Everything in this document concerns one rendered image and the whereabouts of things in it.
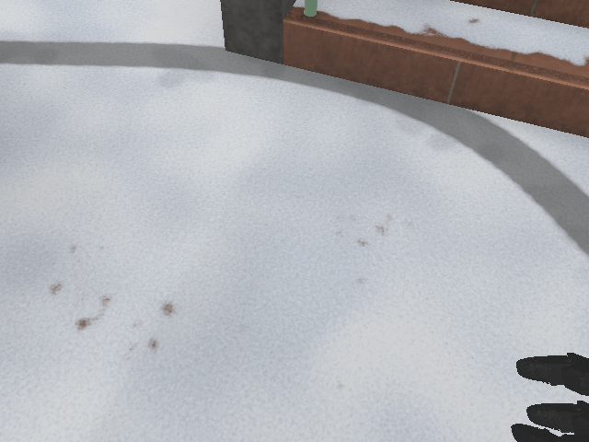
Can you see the right robot hand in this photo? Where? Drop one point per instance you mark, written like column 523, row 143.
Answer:
column 570, row 370

